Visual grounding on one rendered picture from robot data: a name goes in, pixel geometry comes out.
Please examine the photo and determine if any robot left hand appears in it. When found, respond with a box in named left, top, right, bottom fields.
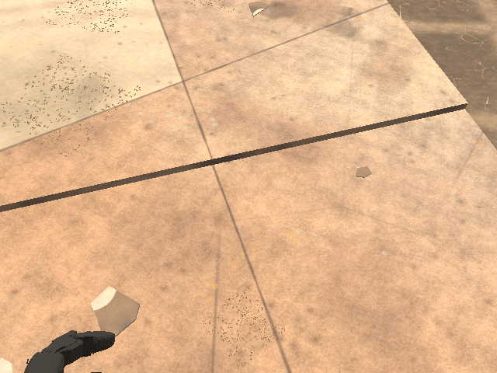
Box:
left=24, top=330, right=115, bottom=373

